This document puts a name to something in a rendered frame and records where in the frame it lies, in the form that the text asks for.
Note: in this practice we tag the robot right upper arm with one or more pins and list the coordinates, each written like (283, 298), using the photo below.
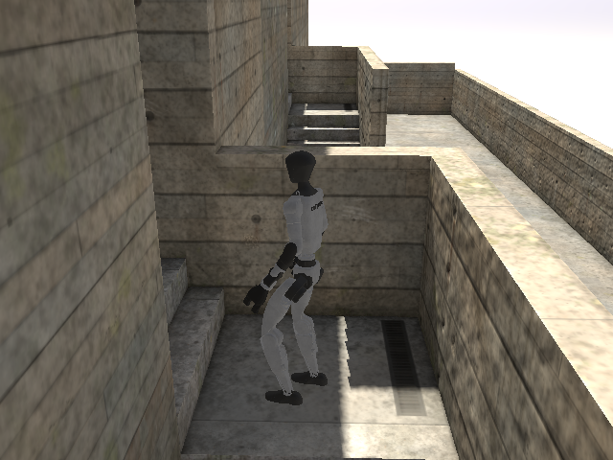
(325, 220)

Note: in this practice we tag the robot left hand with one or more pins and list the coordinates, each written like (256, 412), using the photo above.
(258, 295)

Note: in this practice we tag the robot left upper arm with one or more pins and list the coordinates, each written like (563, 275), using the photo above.
(293, 209)

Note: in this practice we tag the robot head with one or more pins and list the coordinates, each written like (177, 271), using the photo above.
(300, 165)

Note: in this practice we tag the left robot forearm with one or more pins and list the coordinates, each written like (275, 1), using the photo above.
(276, 272)

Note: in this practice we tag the robot torso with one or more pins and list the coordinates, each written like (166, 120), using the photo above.
(312, 229)

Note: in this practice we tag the robot right hand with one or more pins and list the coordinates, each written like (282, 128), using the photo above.
(295, 261)

